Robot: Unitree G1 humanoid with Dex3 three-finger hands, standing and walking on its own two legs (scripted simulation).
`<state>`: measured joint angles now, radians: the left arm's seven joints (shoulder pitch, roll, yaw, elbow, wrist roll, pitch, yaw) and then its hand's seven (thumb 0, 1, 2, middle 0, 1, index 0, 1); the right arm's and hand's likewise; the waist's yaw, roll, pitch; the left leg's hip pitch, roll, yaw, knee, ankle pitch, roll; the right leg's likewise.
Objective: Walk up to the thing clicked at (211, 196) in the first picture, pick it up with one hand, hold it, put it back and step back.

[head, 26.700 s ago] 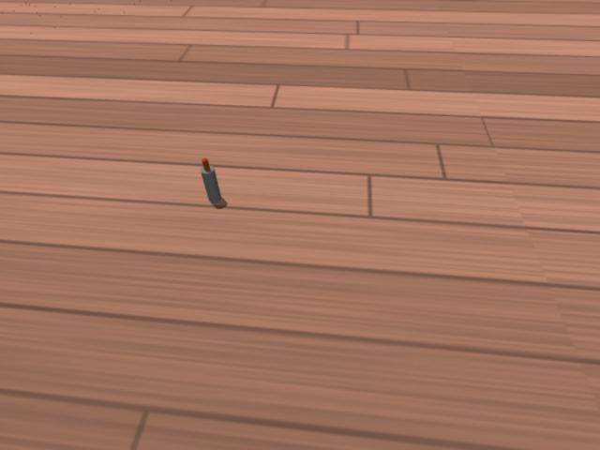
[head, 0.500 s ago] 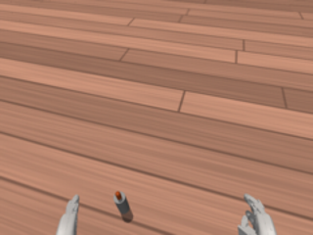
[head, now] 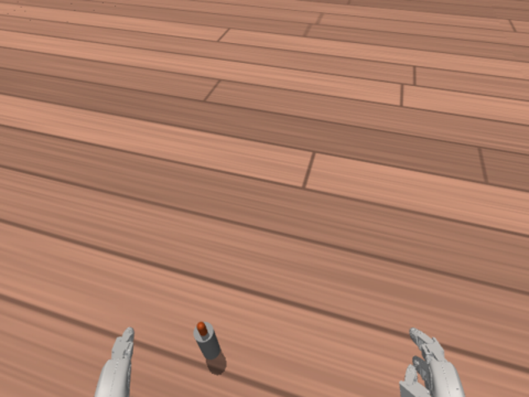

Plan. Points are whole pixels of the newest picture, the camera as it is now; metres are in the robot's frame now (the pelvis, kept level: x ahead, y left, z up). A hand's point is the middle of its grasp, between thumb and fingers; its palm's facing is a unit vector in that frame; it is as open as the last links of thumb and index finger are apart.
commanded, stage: home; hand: left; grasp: from the side
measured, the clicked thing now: (206, 338) +0.41 +0.22 -0.60
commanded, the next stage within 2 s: stand in 0.32 s
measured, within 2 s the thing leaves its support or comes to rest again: neither
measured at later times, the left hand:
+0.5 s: hand (156, 388) +0.17 +0.18 -0.06, palm faces +0.11 -0.95 -0.28, open 17.2 cm
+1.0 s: hand out of the picture +0.11 +0.24 -0.11, palm faces -0.02 -0.94 -0.34, open 7.8 cm
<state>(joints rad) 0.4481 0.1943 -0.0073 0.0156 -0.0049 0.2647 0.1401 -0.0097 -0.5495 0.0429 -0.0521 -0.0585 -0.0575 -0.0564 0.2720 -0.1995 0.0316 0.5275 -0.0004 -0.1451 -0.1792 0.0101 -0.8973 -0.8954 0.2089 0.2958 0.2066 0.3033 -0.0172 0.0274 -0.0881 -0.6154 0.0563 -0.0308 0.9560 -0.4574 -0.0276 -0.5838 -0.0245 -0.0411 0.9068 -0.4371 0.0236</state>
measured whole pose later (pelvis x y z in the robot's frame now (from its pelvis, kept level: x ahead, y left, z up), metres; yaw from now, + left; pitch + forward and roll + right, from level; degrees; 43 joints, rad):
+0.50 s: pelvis +0.00 +0.00 +0.00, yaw +0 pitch +7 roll -2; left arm 0.45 0.19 -0.01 0.02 0.00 0.26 0.14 -0.01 -0.52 0.07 -0.07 -0.08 -0.08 -0.08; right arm 0.27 -0.20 0.03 0.53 0.00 -0.15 -0.18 0.01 -0.90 -0.90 0.21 0.30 0.21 0.30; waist -0.02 0.03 -0.09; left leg -0.61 0.06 -0.03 0.95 -0.46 -0.03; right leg -0.58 -0.03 -0.04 0.90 -0.44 0.03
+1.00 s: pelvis +0.00 +0.01 +0.02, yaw +0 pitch -1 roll +0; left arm 0.24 0.33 0.02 0.71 0.04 0.02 0.02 0.01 0.80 0.87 -0.20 -0.30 -0.21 -0.30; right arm 0.21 -0.31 -0.03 0.84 -0.06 -0.02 -0.01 0.01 -0.90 -0.89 0.21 0.30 0.21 0.30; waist 0.01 -0.02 0.02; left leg -0.39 0.02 0.00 0.78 -0.38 -0.01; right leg -0.38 -0.06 -0.02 0.78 -0.38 0.03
